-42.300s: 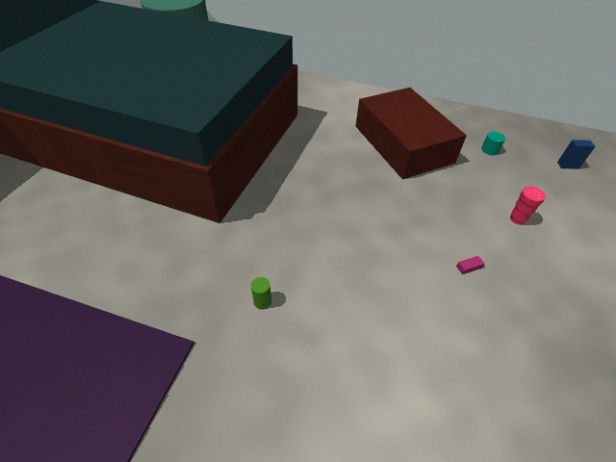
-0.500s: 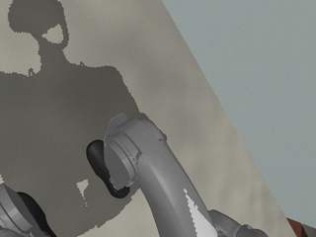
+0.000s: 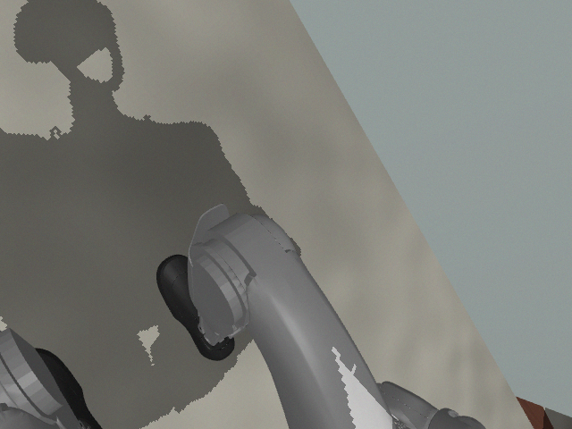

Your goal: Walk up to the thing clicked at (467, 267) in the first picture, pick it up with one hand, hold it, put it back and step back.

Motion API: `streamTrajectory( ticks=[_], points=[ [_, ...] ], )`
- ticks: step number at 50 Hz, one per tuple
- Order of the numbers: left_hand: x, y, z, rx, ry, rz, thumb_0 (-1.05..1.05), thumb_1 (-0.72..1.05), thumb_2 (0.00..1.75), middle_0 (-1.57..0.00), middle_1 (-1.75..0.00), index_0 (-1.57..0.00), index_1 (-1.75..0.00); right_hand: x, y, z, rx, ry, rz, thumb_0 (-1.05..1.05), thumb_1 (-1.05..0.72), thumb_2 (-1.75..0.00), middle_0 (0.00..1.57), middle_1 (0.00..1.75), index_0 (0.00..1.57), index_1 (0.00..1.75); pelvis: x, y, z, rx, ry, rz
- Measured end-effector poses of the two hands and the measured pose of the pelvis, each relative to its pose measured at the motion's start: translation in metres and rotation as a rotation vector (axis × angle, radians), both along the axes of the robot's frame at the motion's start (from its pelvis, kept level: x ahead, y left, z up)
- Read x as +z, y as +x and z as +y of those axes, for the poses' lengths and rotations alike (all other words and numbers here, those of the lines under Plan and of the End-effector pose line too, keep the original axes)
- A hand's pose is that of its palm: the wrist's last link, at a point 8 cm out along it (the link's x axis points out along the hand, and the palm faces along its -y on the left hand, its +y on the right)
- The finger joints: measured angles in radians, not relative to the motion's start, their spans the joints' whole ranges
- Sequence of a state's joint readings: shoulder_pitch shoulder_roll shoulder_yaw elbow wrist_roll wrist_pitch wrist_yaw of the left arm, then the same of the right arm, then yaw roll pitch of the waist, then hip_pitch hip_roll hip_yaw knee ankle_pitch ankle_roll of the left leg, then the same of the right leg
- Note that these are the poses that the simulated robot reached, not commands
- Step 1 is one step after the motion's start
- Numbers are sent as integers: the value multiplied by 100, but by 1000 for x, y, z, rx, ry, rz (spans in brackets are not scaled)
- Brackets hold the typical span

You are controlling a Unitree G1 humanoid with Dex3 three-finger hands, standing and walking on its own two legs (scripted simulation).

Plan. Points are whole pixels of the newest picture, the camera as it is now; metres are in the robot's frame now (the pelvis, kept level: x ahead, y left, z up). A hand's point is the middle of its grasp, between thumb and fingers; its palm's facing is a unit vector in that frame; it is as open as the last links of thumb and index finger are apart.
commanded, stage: close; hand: left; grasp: from above
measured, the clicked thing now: out of the picture +0.48 +0.34 -0.32
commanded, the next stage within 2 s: settle in 1.02 s
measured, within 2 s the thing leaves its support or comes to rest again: leaves its support in 1.52 s
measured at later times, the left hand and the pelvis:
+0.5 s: hand out of the picture +0.45 +0.33 -0.28, palm faces -0.10 -0.41 -0.91, open 8.1 cm; pelvis +0.00 +0.00 +0.00, yaw +0 degrees
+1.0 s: hand out of the picture +0.46 +0.33 -0.28, palm faces -0.10 -0.40 -0.91, open 7.9 cm; pelvis +0.00 +0.00 +0.00, yaw +0 degrees
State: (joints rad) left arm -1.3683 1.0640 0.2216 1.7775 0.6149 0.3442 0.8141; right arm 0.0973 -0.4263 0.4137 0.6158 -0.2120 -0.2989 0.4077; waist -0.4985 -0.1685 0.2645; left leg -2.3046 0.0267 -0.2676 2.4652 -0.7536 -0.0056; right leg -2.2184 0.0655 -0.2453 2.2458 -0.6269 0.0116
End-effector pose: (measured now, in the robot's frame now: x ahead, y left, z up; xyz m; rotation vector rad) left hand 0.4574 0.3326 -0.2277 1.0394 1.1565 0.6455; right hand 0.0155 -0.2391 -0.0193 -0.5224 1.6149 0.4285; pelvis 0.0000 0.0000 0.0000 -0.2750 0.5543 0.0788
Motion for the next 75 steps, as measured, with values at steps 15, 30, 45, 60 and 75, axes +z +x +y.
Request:
streamTrajectory(
  ticks=[15,30,45,60,75],
  points=[
    [-3,1,-4,2,0,-8,0,21,70,-70,-58,-68,-61,0,-3,-1,-6,6,9,1,-91,-89,20,30,20,30,0,-1,-1,-2,3,-3],
    [2,-3,0,-9,2,3,0,26,66,-75,-55,-72,-58,-3,0,-1,2,12,-8,1,-90,-89,20,30,20,30,0,-2,-1,2,7,-5],
    [3,-2,-2,-9,9,3,0,26,64,-77,-50,-74,-54,-1,-2,-2,4,12,-8,1,-90,-89,20,30,20,30,0,-1,-1,1,6,-5],
    [3,-2,-3,-4,6,2,0,28,60,-77,-49,-75,-52,-2,-2,-2,8,20,-7,1,-90,-89,20,30,20,30,1,-2,-2,1,8,-5],
    [9,0,-1,44,-29,-15,0,31,44,-82,-45,-83,-45,2,-5,-2,-22,9,-5,1,-92,-90,20,30,20,30,3,-2,-2,3,6,2]
  ],
)
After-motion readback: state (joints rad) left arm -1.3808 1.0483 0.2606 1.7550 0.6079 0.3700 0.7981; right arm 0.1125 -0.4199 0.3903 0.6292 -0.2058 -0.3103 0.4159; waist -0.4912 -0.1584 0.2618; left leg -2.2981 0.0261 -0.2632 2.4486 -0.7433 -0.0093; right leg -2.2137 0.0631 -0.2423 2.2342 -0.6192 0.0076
